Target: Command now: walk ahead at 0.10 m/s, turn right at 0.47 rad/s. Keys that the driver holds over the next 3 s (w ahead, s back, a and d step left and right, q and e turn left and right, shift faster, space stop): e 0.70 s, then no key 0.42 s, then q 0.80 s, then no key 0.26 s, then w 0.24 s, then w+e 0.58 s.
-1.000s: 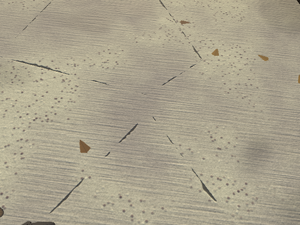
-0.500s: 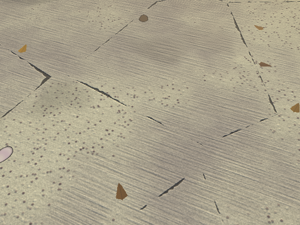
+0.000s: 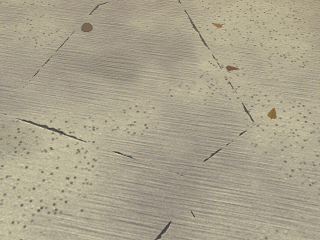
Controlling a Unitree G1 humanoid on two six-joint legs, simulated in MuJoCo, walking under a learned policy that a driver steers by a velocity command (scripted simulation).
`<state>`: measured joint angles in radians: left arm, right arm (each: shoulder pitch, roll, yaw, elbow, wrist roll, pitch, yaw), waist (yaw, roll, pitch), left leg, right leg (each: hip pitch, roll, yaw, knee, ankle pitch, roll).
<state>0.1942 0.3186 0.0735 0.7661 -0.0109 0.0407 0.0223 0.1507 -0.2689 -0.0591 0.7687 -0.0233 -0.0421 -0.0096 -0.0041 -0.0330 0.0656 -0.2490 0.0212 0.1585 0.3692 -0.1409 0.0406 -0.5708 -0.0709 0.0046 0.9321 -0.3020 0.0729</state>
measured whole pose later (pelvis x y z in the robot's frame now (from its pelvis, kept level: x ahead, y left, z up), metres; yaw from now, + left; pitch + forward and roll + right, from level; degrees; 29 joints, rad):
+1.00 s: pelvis +0.05 -0.03 -0.01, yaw -30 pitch +0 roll +1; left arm 0.17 0.30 0.06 0.67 -0.01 0.05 0.02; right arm 0.16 -0.28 -0.05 0.82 0.01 0.01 -0.01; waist -0.03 -0.01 0.06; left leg -0.23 0.04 0.04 0.49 -0.26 -0.02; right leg -0.22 -0.01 0.04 0.49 -0.25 0.04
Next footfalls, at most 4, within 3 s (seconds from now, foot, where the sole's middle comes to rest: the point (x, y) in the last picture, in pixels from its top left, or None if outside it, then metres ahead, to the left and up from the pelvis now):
0.18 right None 0.10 -0.14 -0.78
0.64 left None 0.15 0.08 -0.78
1.00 right None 0.02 -0.15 -0.78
1.52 left None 0.13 0.07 -0.78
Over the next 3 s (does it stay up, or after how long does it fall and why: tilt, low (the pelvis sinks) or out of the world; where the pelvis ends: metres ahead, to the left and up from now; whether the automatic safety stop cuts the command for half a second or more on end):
stays up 0.38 -0.04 -0.03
